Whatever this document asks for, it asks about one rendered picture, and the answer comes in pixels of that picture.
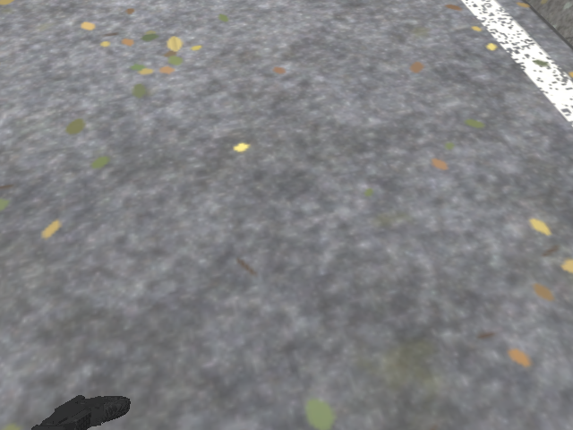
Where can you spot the left robot hand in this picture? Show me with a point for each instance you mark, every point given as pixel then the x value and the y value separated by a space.
pixel 80 413

